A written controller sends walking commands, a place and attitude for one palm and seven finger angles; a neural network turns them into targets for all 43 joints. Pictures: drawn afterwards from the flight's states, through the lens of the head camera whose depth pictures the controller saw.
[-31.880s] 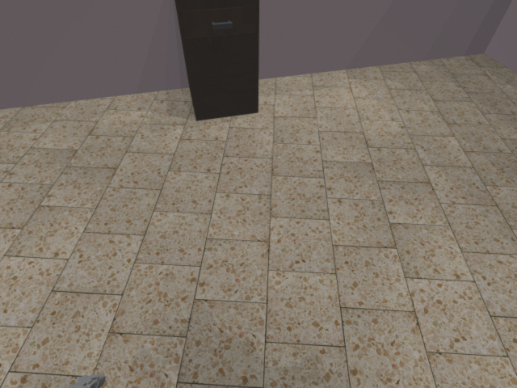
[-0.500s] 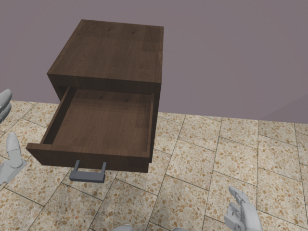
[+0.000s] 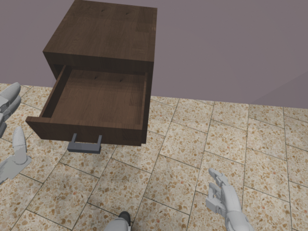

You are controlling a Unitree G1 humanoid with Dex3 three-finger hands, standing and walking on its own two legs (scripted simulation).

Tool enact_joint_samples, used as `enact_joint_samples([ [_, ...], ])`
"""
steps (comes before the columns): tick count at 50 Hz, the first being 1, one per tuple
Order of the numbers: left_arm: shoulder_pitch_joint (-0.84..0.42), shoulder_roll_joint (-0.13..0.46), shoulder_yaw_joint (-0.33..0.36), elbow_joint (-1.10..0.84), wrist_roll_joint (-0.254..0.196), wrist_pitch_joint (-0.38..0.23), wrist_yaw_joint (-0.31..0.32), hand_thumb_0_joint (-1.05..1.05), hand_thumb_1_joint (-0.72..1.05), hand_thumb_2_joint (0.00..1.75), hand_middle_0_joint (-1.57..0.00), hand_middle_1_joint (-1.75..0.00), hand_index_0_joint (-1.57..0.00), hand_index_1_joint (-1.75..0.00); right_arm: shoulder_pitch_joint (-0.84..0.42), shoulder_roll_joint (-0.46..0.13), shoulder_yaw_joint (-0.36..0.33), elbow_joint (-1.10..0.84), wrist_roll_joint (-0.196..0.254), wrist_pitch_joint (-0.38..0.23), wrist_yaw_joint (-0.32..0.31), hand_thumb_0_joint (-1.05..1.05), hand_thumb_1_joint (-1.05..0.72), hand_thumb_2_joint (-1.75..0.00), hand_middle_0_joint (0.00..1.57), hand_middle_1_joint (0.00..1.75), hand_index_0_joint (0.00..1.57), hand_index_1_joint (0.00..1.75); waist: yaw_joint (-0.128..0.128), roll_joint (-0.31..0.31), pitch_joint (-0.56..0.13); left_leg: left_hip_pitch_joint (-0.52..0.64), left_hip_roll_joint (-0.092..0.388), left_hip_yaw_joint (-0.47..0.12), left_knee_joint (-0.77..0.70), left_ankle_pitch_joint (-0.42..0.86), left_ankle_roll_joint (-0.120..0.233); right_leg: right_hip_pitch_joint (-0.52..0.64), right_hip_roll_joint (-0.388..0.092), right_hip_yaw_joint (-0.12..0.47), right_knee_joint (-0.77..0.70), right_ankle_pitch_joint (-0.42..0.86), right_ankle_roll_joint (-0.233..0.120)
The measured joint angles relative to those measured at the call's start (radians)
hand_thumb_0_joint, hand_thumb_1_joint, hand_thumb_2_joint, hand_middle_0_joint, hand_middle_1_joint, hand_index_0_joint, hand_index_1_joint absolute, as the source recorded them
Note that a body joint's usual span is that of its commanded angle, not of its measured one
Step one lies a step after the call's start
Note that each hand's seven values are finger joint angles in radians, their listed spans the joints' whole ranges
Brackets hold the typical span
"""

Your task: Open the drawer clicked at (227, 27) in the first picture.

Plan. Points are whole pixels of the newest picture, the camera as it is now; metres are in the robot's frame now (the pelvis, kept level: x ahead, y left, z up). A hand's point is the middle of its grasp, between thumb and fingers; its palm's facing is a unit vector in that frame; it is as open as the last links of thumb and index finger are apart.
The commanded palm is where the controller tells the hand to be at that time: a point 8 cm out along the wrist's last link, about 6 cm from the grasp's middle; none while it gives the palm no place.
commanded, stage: stop stepping back and stand still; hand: left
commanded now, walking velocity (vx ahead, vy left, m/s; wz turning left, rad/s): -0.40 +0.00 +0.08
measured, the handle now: (86, 142) +0.39 +0.26 -0.15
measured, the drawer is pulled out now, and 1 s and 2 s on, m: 0.28 0.28 0.28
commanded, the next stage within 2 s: let the arm hang, fingers relaxed in 0.76 s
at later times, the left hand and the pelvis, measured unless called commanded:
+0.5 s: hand out of the picture +0.08 +0.20 +0.18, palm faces +0.36 -0.79 -0.50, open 7.5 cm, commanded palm +0.01 +0.25 +0.18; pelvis -0.09 -0.04 +0.00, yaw +5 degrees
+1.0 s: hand out of the picture +0.09 +0.23 -0.03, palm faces +0.27 -0.88 -0.38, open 7.4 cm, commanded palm none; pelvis -0.09 -0.02 -0.01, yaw +7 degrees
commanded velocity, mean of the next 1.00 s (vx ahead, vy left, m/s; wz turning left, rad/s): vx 0.13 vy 0.03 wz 0.00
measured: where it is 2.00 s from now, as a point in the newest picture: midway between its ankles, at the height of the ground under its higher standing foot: outside the picture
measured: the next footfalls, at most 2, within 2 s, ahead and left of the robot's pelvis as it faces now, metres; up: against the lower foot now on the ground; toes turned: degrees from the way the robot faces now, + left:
right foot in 0.02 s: -0.06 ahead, -0.13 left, +0.00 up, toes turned +4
left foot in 0.30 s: -0.08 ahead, +0.07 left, +0.00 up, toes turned +8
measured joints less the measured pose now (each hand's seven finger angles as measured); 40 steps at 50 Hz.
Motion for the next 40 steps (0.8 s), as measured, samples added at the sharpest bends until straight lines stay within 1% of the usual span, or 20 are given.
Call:
enact_joint_samples([
  [1,0.004,0.013,0.012,-0.004,-0.006,-0.002,-0.008,0.02,0.89,0.90,-0.21,-0.30,-0.20,-0.30,-0.007,-0.004,0.001,-0.011,0.003,0.005,0.002,0.01,-0.90,-0.90,0.20,0.30,0.21,0.30,0.001,0.000,0.007,-0.017,0.002,0.001,0.008,0.010,-0.007,0.019,-0.002,-0.009,-0.048,0.033,0.000],
  [3,0.002,0.013,0.005,0.000,-0.009,-0.008,-0.030,0.02,0.89,0.90,-0.22,-0.30,-0.21,-0.30,-0.014,-0.031,-0.010,-0.018,0.012,0.021,0.002,0.01,-0.90,-0.90,0.20,0.30,0.21,0.30,-0.010,0.061,0.040,-0.035,0.032,-0.042,0.029,0.009,-0.014,0.032,0.039,-0.046,-0.072,0.065,0.000],
  [4,0.015,0.017,0.001,-0.003,-0.009,-0.013,-0.038,0.02,0.89,0.90,-0.22,-0.30,-0.21,-0.30,-0.002,-0.041,-0.019,-0.020,0.022,0.031,0.002,0.01,-0.90,-0.90,0.20,0.30,0.21,0.30,-0.016,0.076,0.046,-0.045,0.030,-0.059,0.070,-0.071,-0.017,0.036,0.047,-0.061,-0.072,0.071,-0.008],
  [7,0.096,0.006,0.000,-0.014,0.002,-0.011,-0.031,0.01,0.88,0.90,-0.22,-0.30,-0.21,-0.30,0.066,-0.055,-0.044,-0.006,0.050,0.076,-0.009,0.01,-0.90,-0.90,0.20,0.30,0.21,0.30,-0.010,0.034,0.008,-0.081,-0.046,-0.060,0.391,-0.277,-0.019,0.021,0.010,-0.058,-0.042,0.062,-0.027],
  [9,0.130,-0.027,0.001,0.013,0.016,0.002,-0.007,0.01,0.88,0.90,-0.22,-0.30,-0.21,-0.30,0.112,-0.066,-0.056,0.008,0.055,0.104,-0.026,0.01,-0.90,-0.90,0.20,0.30,0.21,0.30,-0.008,0.006,-0.030,-0.049,-0.079,-0.034,0.529,-0.338,-0.014,0.021,-0.016,-0.046,-0.051,0.069,-0.027],
  [10,0.132,-0.043,0.001,0.038,0.024,0.009,0.007,0.01,0.88,0.90,-0.22,-0.30,-0.21,-0.30,0.133,-0.074,-0.060,0.013,0.055,0.111,-0.036,0.01,-0.90,-0.90,0.20,0.30,0.21,0.30,-0.011,-0.002,-0.046,-0.012,-0.083,-0.018,0.527,-0.353,-0.009,0.023,-0.025,-0.045,-0.060,0.076,-0.025],
  [12,0.111,-0.073,-0.008,0.091,0.038,0.026,0.032,0.01,0.88,0.90,-0.22,-0.30,-0.21,-0.30,0.167,-0.093,-0.065,0.022,0.054,0.107,-0.051,0.01,-0.90,-0.90,0.20,0.30,0.21,0.30,-0.018,-0.010,-0.067,0.086,-0.079,0.004,0.419,-0.368,0.008,0.022,-0.039,-0.053,-0.071,0.086,-0.024],
  [13,0.094,-0.086,-0.016,0.112,0.042,0.034,0.042,0.01,0.88,0.90,-0.22,-0.30,-0.21,-0.30,0.180,-0.104,-0.067,0.026,0.053,0.099,-0.056,0.01,-0.90,-0.90,0.20,0.30,0.21,0.30,-0.022,-0.012,-0.070,0.145,-0.075,0.011,0.322,-0.353,0.017,0.018,-0.045,-0.060,-0.067,0.087,-0.022],
  [15,0.063,-0.109,-0.035,0.121,0.044,0.049,0.056,0.01,0.88,0.90,-0.22,-0.30,-0.21,-0.30,0.196,-0.130,-0.073,0.025,0.050,0.075,-0.060,0.01,-0.90,-0.90,0.20,0.30,0.20,0.30,-0.033,0.001,-0.060,0.268,-0.056,0.019,0.096,-0.250,0.032,0.005,-0.045,-0.083,-0.034,0.076,-0.017],
  [17,0.029,-0.109,-0.050,0.110,0.043,0.053,0.062,0.01,0.88,0.90,-0.22,-0.30,-0.21,-0.30,0.182,-0.131,-0.084,0.030,0.051,0.056,-0.059,0.01,-0.90,-0.90,0.20,0.30,0.20,0.30,-0.034,-0.018,-0.022,0.317,-0.070,0.025,0.011,-0.272,0.011,-0.019,-0.066,-0.084,0.032,0.059,-0.009],
  [20,0.040,-0.082,-0.051,0.082,0.047,0.047,0.059,0.02,0.89,0.90,-0.21,-0.30,-0.21,-0.30,0.158,-0.109,-0.078,0.009,0.049,0.040,-0.044,0.01,-0.90,-0.90,0.19,0.30,0.20,0.30,-0.040,-0.035,0.007,0.316,-0.079,0.036,0.030,-0.257,-0.005,-0.022,-0.076,-0.073,0.051,0.073,-0.006],
  [23,0.065,-0.052,-0.047,0.064,0.047,0.023,0.045,0.02,0.88,0.90,-0.22,-0.30,-0.21,-0.30,0.145,-0.090,-0.060,-0.004,0.054,0.029,-0.030,0.01,-0.90,-0.90,0.19,0.30,0.20,0.30,-0.053,0.010,0.012,0.291,-0.045,0.015,0.070,-0.259,-0.010,0.007,-0.041,-0.097,-0.011,0.100,-0.022],
  [26,0.082,-0.031,-0.031,0.058,0.041,-0.005,0.037,0.02,0.88,0.90,-0.22,-0.30,-0.21,-0.30,0.147,-0.073,-0.049,-0.002,0.061,0.040,-0.021,0.01,-0.90,-0.90,0.19,0.30,0.20,0.30,-0.047,0.030,-0.004,0.242,-0.041,-0.009,0.157,-0.334,0.017,0.003,-0.022,-0.110,-0.033,0.129,-0.033],
  [28,0.082,-0.042,-0.024,0.068,0.040,-0.010,0.037,0.01,0.88,0.90,-0.22,-0.30,-0.21,-0.30,0.152,-0.068,-0.043,0.008,0.059,0.052,-0.020,0.01,-0.90,-0.90,0.20,0.30,0.20,0.30,-0.032,0.027,-0.019,0.229,-0.053,0.001,0.186,-0.358,0.031,-0.003,-0.022,-0.101,-0.038,0.136,-0.035],
  [30,0.072,-0.059,-0.023,0.083,0.042,-0.007,0.043,0.01,0.88,0.90,-0.22,-0.30,-0.21,-0.30,0.160,-0.069,-0.035,0.013,0.055,0.055,-0.025,0.01,-0.90,-0.90,0.20,0.30,0.20,0.30,-0.026,0.028,-0.029,0.249,-0.058,0.010,0.111,-0.320,0.042,-0.015,-0.023,-0.099,-0.019,0.131,-0.030],
  [32,0.047,-0.077,-0.028,0.109,0.043,0.004,0.051,0.01,0.88,0.90,-0.22,-0.30,-0.21,-0.30,0.164,-0.064,-0.031,0.019,0.048,0.055,-0.034,0.01,-0.90,-0.90,0.20,0.30,0.21,0.30,-0.016,0.015,-0.026,0.254,-0.067,0.021,0.099,-0.238,0.035,-0.034,-0.031,-0.082,0.038,0.072,-0.022],
  [35,0.010,-0.096,-0.041,0.154,0.058,0.031,0.055,0.01,0.88,0.90,-0.22,-0.30,-0.21,-0.30,0.174,-0.050,-0.024,0.023,0.042,0.046,-0.040,0.01,-0.90,-0.90,0.20,0.30,0.21,0.30,-0.017,0.008,-0.034,0.252,-0.079,0.021,0.098,-0.245,0.030,-0.067,-0.032,-0.064,0.139,-0.010,-0.008],
  [37,0.000,-0.095,-0.046,0.158,0.063,0.044,0.055,0.01,0.89,0.90,-0.21,-0.30,-0.21,-0.30,0.178,-0.043,-0.015,0.022,0.040,0.036,-0.036,0.01,-0.90,-0.90,0.20,0.30,0.21,0.30,-0.020,0.003,-0.032,0.242,-0.083,0.015,0.111,-0.252,0.026,-0.039,-0.031,-0.064,0.071,0.012,-0.005],
  [38,-0.002,-0.095,-0.049,0.153,0.064,0.046,0.053,0.01,0.89,0.90,-0.21,-0.30,-0.21,-0.30,0.175,-0.043,-0.010,0.024,0.039,0.033,-0.033,0.01,-0.90,-0.90,0.20,0.30,0.21,0.30,-0.020,0.005,-0.024,0.236,-0.079,0.011,0.128,-0.259,0.022,-0.027,-0.026,-0.068,0.033,0.084,-0.010],
  [40,-0.002,-0.101,-0.062,0.139,0.063,0.044,0.046,0.02,0.89,0.90,-0.21,-0.30,-0.21,-0.30,0.169,-0.047,-0.007,0.035,0.039,0.033,-0.027,0.01,-0.90,-0.90,0.20,0.30,0.21,0.30,-0.025,0.027,-0.011,0.229,-0.060,-0.008,0.154,-0.277,0.021,-0.011,-0.005,-0.086,0.012,0.124,-0.030],
])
